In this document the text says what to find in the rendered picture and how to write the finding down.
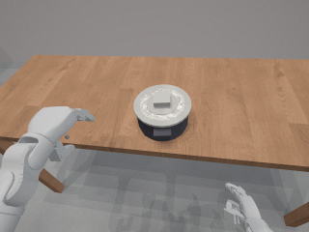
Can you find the knob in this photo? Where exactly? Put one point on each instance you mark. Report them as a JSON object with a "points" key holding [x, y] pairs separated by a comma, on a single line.
{"points": [[162, 99]]}

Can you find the pot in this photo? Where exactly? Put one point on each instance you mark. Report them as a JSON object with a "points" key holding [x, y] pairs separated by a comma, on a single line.
{"points": [[163, 134]]}

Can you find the robot left forearm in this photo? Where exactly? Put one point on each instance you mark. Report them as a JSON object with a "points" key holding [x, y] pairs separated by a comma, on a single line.
{"points": [[21, 166]]}

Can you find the robot right forearm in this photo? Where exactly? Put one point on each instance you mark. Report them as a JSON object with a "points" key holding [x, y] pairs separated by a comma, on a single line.
{"points": [[256, 224]]}

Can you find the lid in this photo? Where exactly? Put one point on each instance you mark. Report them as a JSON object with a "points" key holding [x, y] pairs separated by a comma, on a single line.
{"points": [[162, 116]]}

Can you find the robot right hand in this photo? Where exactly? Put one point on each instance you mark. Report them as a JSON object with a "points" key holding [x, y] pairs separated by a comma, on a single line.
{"points": [[238, 213]]}

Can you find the robot left hand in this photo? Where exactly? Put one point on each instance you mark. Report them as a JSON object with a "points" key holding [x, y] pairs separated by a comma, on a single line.
{"points": [[53, 122]]}

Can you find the table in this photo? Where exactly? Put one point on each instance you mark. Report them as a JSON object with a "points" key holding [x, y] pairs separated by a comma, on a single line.
{"points": [[244, 111]]}

